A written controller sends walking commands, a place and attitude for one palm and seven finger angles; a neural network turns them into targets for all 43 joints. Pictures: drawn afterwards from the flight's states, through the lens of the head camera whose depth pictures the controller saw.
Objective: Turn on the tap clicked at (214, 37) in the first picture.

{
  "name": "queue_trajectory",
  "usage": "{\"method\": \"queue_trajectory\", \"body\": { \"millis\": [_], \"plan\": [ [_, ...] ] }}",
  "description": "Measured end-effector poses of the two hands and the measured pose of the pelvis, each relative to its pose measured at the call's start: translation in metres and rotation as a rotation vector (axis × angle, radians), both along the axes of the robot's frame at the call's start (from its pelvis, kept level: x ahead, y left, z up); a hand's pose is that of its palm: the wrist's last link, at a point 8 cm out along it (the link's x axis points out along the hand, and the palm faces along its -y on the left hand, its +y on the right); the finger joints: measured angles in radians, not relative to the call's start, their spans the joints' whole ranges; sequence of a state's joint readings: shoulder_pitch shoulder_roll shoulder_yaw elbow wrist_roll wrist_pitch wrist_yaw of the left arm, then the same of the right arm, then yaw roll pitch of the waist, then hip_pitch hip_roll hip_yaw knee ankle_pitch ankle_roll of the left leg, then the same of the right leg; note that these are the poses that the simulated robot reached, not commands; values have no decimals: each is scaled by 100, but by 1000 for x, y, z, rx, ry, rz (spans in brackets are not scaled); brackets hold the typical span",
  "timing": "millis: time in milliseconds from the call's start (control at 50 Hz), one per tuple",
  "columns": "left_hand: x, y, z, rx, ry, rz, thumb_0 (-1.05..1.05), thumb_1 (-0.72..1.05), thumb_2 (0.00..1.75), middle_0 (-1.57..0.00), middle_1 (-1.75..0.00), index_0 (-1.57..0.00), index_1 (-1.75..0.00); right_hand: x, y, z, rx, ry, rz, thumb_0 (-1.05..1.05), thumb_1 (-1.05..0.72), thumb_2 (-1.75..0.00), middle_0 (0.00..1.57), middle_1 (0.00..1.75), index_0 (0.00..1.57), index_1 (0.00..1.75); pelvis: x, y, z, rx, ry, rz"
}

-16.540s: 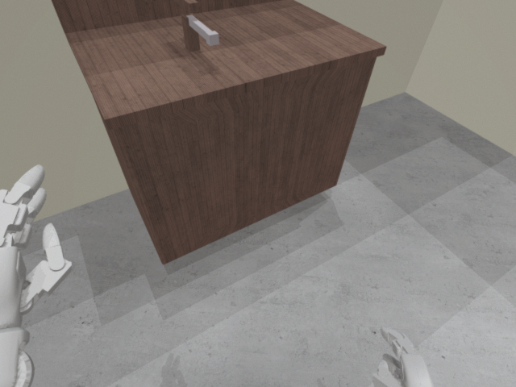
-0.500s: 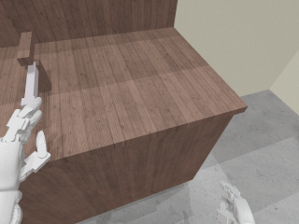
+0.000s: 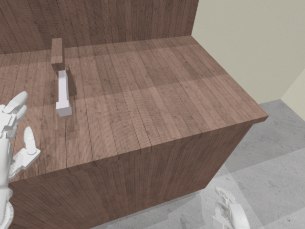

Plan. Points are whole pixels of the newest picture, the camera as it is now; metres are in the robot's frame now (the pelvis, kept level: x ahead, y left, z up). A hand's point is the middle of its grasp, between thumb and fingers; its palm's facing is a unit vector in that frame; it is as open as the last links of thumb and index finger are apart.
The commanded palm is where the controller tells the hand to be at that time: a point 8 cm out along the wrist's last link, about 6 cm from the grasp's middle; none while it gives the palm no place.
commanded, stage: look again from close up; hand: left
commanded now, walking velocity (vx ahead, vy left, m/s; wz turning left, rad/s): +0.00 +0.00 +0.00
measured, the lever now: (64, 108) +0.35 +0.26 +0.13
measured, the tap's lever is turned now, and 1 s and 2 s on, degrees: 0 0 0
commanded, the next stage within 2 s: come to a stop and stand still in 0.34 s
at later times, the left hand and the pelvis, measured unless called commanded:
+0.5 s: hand (63, 143) +0.23 +0.21 +0.16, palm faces +0.39 -0.84 -0.37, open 7.4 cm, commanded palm +0.18 +0.24 +0.18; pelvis +0.02 -0.04 +0.00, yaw +1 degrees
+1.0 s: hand (55, 143) +0.23 +0.22 +0.17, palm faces +0.37 -0.85 -0.37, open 7.4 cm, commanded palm +0.16 +0.26 +0.18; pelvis +0.00 -0.02 -0.01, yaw +0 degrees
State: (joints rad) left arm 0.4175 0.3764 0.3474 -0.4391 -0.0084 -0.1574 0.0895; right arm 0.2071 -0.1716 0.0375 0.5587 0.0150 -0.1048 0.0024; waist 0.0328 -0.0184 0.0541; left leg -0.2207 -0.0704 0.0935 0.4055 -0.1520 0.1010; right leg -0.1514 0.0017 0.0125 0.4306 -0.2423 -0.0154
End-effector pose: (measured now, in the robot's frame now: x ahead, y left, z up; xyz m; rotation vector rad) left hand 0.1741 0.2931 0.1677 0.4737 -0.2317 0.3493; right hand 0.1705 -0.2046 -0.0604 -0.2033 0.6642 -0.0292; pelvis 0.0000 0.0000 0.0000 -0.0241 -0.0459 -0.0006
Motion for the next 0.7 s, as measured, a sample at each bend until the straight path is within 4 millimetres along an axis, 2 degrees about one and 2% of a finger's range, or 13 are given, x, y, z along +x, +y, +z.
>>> {"method": "queue_trajectory", "body": {
  "millis": [120, 240, 420, 580, 700],
  "plan": [
    [-4, -3, 12, -19, -80, 41, 1, 88, 89, -21, -30, -21, -30, 12, -10, 5, -33, -13, 27, 1, -90, -90, 20, 30, 20, 30, 3, -5, 2, 0, -4, 11],
    [6, -16, 10, -34, -73, 34, 1, 89, 89, -21, -30, -21, -30, 20, -21, 7, -20, -30, 14, 1, -90, -90, 20, 30, 20, 30, 8, -15, 2, 0, -1, 12],
    [15, -41, 6, -26, -31, -4, 1, 89, 89, -21, -30, -21, -30, 19, -43, 1, -14, -3, -19, 1, -90, -90, 20, 30, 20, 30, 17, -34, 2, -1, 15, 14],
    [20, -49, 10, -19, -35, 6, 1, 88, 89, -21, -30, -21, -30, 19, -64, -6, -29, 26, -52, 1, -90, -90, 20, 30, 20, 30, 22, -43, 0, -2, 21, 14],
    [21, -51, 8, -15, -18, -2, 1, 88, 89, -21, -30, -21, -30, 21, -70, -8, -32, 25, -74, 1, -90, -90, 20, 30, 20, 30, 22, -42, -2, -3, 27, 15]
  ]
}}
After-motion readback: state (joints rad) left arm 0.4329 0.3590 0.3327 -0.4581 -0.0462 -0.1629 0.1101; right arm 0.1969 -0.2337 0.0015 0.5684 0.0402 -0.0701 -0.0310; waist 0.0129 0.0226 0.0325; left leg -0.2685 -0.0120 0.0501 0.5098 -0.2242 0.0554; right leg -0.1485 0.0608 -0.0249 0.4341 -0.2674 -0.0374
